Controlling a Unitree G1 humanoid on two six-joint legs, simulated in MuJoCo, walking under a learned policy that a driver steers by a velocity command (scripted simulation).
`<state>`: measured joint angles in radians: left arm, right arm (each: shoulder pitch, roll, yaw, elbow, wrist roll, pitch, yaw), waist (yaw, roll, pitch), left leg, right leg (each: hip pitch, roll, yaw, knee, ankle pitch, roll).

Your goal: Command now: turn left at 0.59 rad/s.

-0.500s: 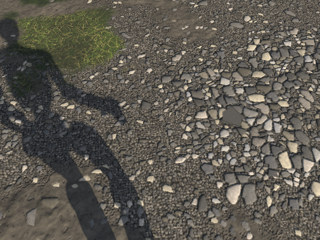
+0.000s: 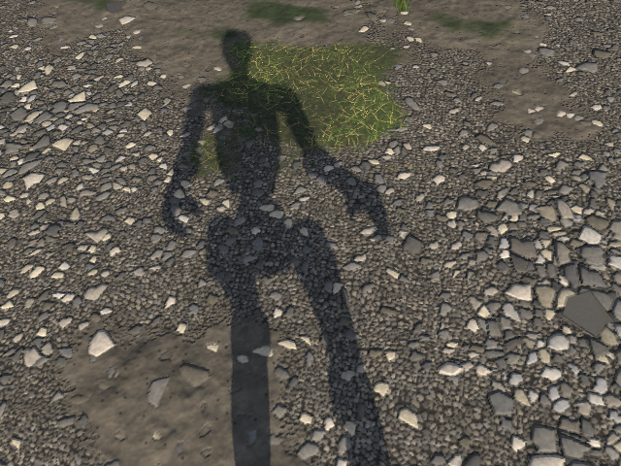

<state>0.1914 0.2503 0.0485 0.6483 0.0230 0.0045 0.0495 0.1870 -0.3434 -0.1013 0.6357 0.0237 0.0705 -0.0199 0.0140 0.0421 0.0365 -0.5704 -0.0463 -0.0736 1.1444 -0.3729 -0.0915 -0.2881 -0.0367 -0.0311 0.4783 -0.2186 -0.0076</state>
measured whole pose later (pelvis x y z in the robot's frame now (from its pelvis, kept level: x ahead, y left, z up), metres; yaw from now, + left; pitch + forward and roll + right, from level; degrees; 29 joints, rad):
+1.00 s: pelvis +0.06 +0.05 +0.00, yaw -3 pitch +2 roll +0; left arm 0.22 0.31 0.08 0.61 -0.02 0.02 0.01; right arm 0.28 -0.27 -0.07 0.74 0.00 -0.04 -0.02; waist -0.03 -0.04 0.01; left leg -0.13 0.00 0.09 0.40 -0.31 0.03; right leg -0.56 0.00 0.06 1.05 -0.38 0.05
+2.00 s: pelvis +0.20 +0.02 -0.01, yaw -9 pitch +1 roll -1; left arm 0.19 0.28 0.08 0.66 0.02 0.00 0.03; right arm 0.16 -0.31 -0.07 0.61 0.02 0.04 -0.01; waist 0.00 0.03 0.04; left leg -0.41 -0.06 -0.14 0.80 -0.43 -0.01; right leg -0.31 0.01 -0.05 0.59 -0.30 -0.02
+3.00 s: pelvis +0.60 +0.06 +0.00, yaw -5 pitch +1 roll -1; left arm 0.32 0.28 0.05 0.75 -0.01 -0.06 -0.01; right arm 0.15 -0.30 -0.02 0.62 -0.02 -0.10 -0.01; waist 0.05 0.04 0.05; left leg -0.66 0.10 -0.10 0.92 -0.19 -0.05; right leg -0.18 0.14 0.09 0.32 -0.15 -0.10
